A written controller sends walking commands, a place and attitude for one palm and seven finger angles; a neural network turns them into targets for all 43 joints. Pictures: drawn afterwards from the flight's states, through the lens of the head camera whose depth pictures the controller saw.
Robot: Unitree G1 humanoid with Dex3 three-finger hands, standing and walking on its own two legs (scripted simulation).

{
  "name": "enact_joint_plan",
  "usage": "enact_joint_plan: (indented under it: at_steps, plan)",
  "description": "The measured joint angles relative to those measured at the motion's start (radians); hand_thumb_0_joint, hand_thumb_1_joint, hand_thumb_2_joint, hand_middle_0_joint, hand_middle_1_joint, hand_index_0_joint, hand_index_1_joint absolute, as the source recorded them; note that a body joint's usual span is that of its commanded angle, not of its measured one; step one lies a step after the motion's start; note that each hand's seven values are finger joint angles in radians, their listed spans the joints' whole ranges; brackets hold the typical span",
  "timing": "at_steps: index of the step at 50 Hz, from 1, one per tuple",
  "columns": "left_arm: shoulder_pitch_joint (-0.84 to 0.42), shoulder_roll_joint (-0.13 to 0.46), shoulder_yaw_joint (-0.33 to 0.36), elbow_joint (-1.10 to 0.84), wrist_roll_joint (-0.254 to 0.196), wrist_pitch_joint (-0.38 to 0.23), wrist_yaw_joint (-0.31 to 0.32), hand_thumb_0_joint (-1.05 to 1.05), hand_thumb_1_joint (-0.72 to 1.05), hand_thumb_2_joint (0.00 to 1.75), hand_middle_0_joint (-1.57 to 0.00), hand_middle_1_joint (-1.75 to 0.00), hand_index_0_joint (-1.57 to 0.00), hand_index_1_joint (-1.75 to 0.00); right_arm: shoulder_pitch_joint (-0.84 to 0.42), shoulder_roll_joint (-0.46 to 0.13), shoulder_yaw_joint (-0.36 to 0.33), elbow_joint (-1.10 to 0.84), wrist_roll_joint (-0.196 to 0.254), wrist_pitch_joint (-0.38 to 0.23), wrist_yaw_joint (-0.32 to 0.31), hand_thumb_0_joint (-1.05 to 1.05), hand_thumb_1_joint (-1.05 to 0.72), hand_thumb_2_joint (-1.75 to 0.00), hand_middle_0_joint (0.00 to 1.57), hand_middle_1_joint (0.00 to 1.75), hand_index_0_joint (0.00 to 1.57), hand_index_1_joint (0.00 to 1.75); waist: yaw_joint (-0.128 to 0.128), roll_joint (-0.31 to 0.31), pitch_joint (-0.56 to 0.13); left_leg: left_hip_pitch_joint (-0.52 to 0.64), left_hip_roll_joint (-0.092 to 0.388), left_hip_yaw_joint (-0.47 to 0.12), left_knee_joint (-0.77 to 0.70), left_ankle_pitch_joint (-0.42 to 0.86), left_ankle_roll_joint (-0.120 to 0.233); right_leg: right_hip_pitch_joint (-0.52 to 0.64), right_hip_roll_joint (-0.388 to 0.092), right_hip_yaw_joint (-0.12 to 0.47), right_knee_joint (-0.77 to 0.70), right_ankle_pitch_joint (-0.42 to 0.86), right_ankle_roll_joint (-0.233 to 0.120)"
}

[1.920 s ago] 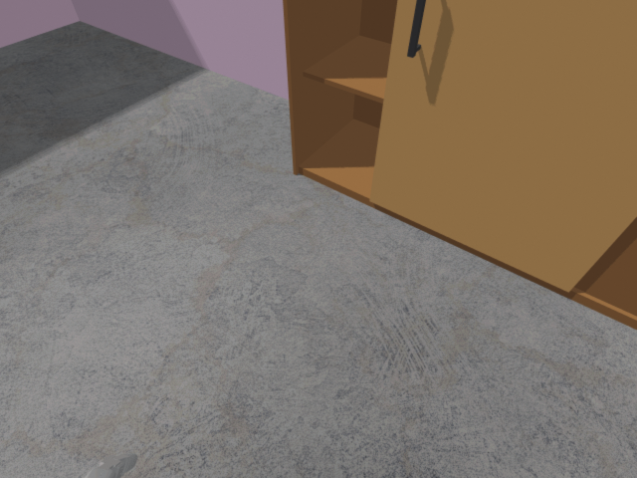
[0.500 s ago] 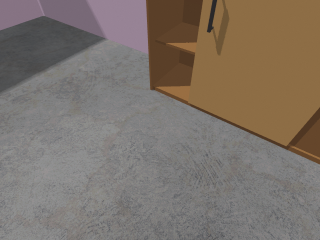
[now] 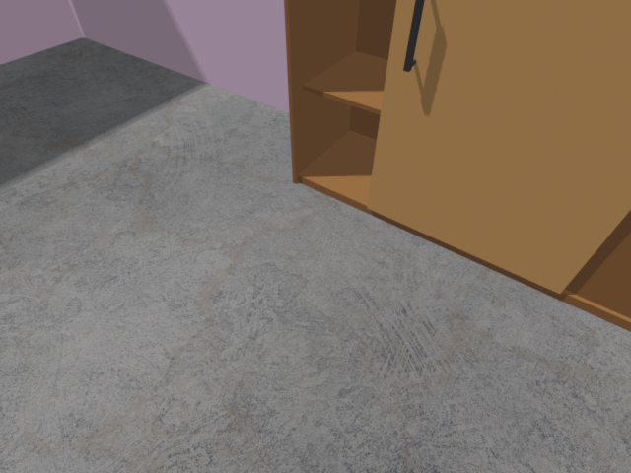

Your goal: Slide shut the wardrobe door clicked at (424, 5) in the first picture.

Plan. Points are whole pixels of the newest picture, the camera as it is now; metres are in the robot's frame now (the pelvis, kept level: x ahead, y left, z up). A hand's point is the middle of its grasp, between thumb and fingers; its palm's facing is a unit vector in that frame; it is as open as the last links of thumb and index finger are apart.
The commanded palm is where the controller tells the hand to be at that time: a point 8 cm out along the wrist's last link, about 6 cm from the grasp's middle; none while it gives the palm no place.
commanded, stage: walk to a spot facing it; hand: right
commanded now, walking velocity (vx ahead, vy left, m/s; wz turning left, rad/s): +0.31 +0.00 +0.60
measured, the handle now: (417, 28) +1.28 -0.25 +0.07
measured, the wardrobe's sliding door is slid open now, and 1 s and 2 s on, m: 0.41 0.41 0.41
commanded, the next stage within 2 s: none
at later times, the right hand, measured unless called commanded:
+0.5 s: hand out of the picture +0.09 -0.12 -0.17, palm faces -0.15 +0.98 -0.16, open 7.4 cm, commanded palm none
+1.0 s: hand (399, 302) +0.48 -0.15 -0.18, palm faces -0.33 +0.93 -0.18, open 7.4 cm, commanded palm none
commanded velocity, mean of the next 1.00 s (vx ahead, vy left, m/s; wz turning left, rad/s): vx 0.35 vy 0.00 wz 0.41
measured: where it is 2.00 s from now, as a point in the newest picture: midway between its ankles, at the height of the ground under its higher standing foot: (263, 336)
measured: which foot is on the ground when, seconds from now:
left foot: down 0.00-0.74, up 0.76-1.00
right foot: down 0.00-0.26, up 0.28-0.70, down 0.72-1.00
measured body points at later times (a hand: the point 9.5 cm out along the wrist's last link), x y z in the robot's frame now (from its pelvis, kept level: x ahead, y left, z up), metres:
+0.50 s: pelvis +0.11 +0.05 +0.00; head +0.13 +0.06 +0.45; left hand +0.11 +0.31 -0.15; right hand +0.10 -0.17 -0.16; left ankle +0.04 +0.13 -0.75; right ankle +0.17 -0.08 -0.67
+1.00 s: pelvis +0.34 +0.01 +0.00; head +0.35 -0.02 +0.45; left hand +0.25 +0.24 -0.13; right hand +0.49 -0.20 -0.16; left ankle +0.29 +0.16 -0.63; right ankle +0.35 -0.05 -0.75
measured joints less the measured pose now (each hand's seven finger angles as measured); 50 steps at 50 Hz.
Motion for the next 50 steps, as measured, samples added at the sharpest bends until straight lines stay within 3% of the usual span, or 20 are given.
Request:
enact_joint_plan:
  at_steps: [5, 9, 12, 14, 16, 18, 21, 29, 33, 36, 39, 42, 45, 50]
  plan:
    - [0.052, -0.04, 0.008, -0.026, 0.009, 0.013, -0.005, 0.0, 0.91, 0.9, -0.2, -0.3, -0.2, -0.3, 0.079, 0.032, -0.012, -0.018, -0.008, 0.03, 0.019, 0.01, -0.91, -0.89, 0.2, 0.3, 0.2, 0.3, -0.011, 0.003, -0.027, -0.054, -0.016, -0.036, 0.126, -0.112, 0.016, -0.014, -0.016, -0.045, 0.076, -0.07, 0.0]
    - [0.107, -0.071, 0.024, -0.045, 0.009, 0.0, -0.006, 0.0, 0.91, 0.9, -0.2, -0.3, -0.2, -0.3, 0.147, 0.071, -0.029, -0.031, -0.011, 0.044, 0.039, 0.01, -0.91, -0.89, 0.2, 0.3, 0.2, 0.3, -0.015, -0.004, -0.018, -0.154, -0.003, 0.018, 0.351, -0.235, 0.02, 0.011, -0.041, -0.102, 0.094, -0.113, 0.007]
    - [0.149, -0.077, 0.033, -0.045, 0.012, -0.006, -0.004, 0.0, 0.91, 0.9, -0.2, -0.3, -0.21, -0.3, 0.169, 0.104, -0.038, -0.045, -0.011, 0.036, 0.05, 0.01, -0.91, -0.89, 0.2, 0.3, 0.2, 0.3, -0.008, -0.025, 0.005, -0.177, 0.014, 0.068, 0.339, -0.237, 0.02, 0.028, -0.071, -0.127, 0.122, -0.149, 0.031]
    - [0.178, -0.077, 0.037, -0.038, 0.009, -0.001, -0.004, 0.0, 0.91, 0.9, -0.2, -0.3, -0.21, -0.3, 0.182, 0.116, -0.041, -0.063, -0.015, 0.006, 0.052, 0.01, -0.91, -0.89, 0.2, 0.3, 0.2, 0.3, -0.008, -0.04, 0.019, -0.158, 0.011, 0.094, 0.255, -0.102, 0.027, -0.015, -0.103, -0.128, 0.256, -0.217, 0.034]
    - [0.189, -0.081, 0.04, -0.02, 0.008, 0.019, -0.007, 0.0, 0.91, 0.9, -0.2, -0.3, -0.2, -0.3, 0.19, 0.131, -0.044, -0.068, -0.01, -0.023, 0.036, 0.01, -0.91, -0.89, 0.2, 0.3, 0.2, 0.3, -0.014, -0.048, 0.029, -0.156, -0.008, 0.109, 0.288, -0.104, 0.049, -0.119, -0.108, -0.077, 0.507, -0.276, 0.024]
    - [0.188, -0.088, 0.042, -0.008, 0.008, 0.026, -0.012, 0.01, 0.91, 0.9, -0.2, -0.3, -0.2, -0.3, 0.213, 0.147, -0.044, -0.066, -0.005, -0.036, 0.022, 0.01, -0.91, -0.89, 0.2, 0.3, 0.2, 0.3, -0.024, -0.045, 0.027, -0.116, -0.026, 0.107, 0.249, -0.136, 0.064, -0.215, -0.1, -0.051, 0.672, -0.235, 0.017]
    - [0.159, -0.099, 0.049, -0.025, 0.013, 0.02, -0.018, 0.01, 0.91, 0.9, -0.2, -0.3, -0.2, -0.3, 0.255, 0.17, -0.038, -0.049, -0.008, -0.041, 0.012, 0.01, -0.91, -0.89, 0.2, 0.3, 0.2, 0.3, -0.029, -0.025, 0.017, -0.055, -0.04, 0.075, 0.144, -0.108, 0.066, -0.334, -0.1, -0.056, 0.752, -0.143, 0.027]
    - [0.058, -0.129, 0.061, -0.112, 0.01, -0.004, -0.027, 0.01, 0.91, 0.9, -0.2, -0.3, -0.2, -0.3, 0.308, 0.213, -0.028, 0.0, -0.013, -0.06, 0.007, 0.01, -0.91, -0.89, 0.2, 0.3, 0.2, 0.3, -0.019, -0.014, 0.009, 0.077, -0.052, 0.0, -0.036, -0.085, 0.047, -0.49, -0.125, -0.048, 0.601, 0.02, 0.055]
    - [0.025, -0.15, 0.055, -0.127, 0.006, -0.012, -0.032, 0.0, 0.91, 0.9, -0.19, -0.3, -0.2, -0.3, 0.303, 0.202, -0.037, 0.004, -0.017, -0.061, -0.003, 0.01, -0.91, -0.89, 0.2, 0.3, 0.2, 0.3, -0.038, -0.005, 0.013, 0.134, -0.043, -0.021, -0.041, -0.139, 0.023, -0.45, -0.114, -0.064, 0.419, 0.013, 0.041]
    - [0.013, -0.163, 0.045, -0.14, 0.006, -0.035, -0.029, 0.0, 0.91, 0.9, -0.2, -0.3, -0.2, -0.3, 0.307, 0.188, -0.047, 0.007, -0.014, -0.059, -0.006, 0.01, -0.91, -0.89, 0.2, 0.3, 0.2, 0.3, -0.045, 0.008, 0.012, 0.146, -0.028, -0.044, 0.047, -0.229, 0.001, -0.348, -0.086, -0.084, 0.256, 0.023, 0.02]
    - [0.01, -0.185, 0.036, -0.148, 0.015, -0.066, -0.017, 0.0, 0.91, 0.9, -0.2, -0.3, -0.2, -0.3, 0.269, 0.164, -0.063, 0.017, -0.004, -0.036, -0.002, 0.01, -0.91, -0.89, 0.2, 0.3, 0.2, 0.3, -0.033, 0.037, 0.031, -0.014, -0.017, -0.048, 0.492, -0.305, 0.032, -0.314, -0.077, -0.132, 0.32, -0.032, -0.042]
    - [0.058, -0.2, 0.031, -0.139, 0.016, -0.07, -0.005, 0.0, 0.91, 0.9, -0.2, -0.3, -0.2, -0.3, 0.217, 0.139, -0.077, 0.006, -0.01, -0.021, 0.005, 0.01, -0.91, -0.89, 0.2, 0.3, 0.2, 0.3, -0.016, 0.035, 0.024, -0.196, -0.005, 0.004, 0.825, -0.204, 0.045, -0.221, -0.081, -0.17, 0.261, -0.055, -0.055]
    - [0.124, -0.195, 0.053, -0.119, 0.005, -0.084, 0.021, -0.02, 0.94, 0.9, -0.2, -0.3, -0.21, -0.3, 0.158, 0.117, -0.092, -0.034, -0.018, -0.013, 0.013, 0.01, -0.91, -0.9, 0.2, 0.3, 0.2, 0.29, -0.004, 0.037, 0.013, -0.329, 0.028, 0.033, 0.885, -0.085, 0.037, -0.127, -0.066, -0.199, 0.152, -0.039, -0.058]
    - [0.229, -0.168, 0.055, -0.062, 0.005, -0.078, 0.026, -0.02, 0.95, 0.9, -0.2, -0.3, -0.2, -0.3, 0.089, 0.108, -0.108, -0.092, -0.025, 0.005, 0.021, 0.01, -0.91, -0.9, 0.19, 0.3, 0.19, 0.29, -0.001, 0.041, -0.012, -0.479, 0.065, 0.028, 0.862, 0.055, 0.014, -0.014, -0.037, -0.253, 0.033, -0.045, -0.063]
